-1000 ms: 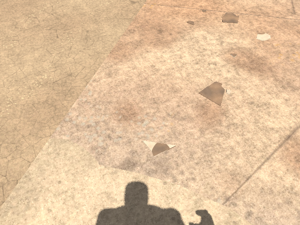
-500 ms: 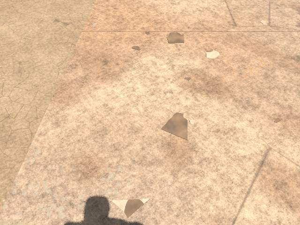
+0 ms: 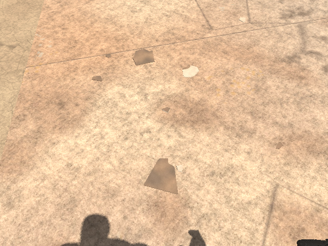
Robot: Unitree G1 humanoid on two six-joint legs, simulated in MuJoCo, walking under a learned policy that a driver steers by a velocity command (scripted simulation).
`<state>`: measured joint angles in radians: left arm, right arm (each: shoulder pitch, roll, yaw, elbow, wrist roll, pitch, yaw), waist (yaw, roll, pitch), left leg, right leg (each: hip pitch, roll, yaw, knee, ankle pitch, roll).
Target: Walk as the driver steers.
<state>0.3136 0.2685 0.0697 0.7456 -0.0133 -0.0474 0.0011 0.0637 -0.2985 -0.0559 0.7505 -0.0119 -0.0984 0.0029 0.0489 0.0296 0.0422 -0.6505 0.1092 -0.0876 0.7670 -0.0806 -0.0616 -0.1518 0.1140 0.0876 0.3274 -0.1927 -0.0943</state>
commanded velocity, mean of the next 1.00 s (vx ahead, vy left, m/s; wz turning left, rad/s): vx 0.33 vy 0.00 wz -0.10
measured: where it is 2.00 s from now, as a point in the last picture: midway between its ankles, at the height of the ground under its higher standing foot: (191, 170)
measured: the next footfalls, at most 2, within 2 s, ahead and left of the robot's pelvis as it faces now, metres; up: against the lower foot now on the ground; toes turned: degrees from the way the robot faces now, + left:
left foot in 0.18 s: +0.30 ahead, +0.15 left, +0.00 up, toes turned -3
right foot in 0.70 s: +0.58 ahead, -0.10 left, +0.00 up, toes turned -4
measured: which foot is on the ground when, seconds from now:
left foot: up 0.00-0.16, down 0.18-0.72, up 0.74-1.00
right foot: down 0.00-0.20, up 0.22-0.68, down 0.70-1.00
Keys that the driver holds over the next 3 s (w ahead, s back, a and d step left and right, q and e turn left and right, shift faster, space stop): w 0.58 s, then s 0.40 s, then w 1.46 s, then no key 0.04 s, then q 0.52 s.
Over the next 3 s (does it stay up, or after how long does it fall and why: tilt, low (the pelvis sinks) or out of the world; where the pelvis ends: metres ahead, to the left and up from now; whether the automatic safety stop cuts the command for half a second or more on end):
stays up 1.20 -0.09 -0.01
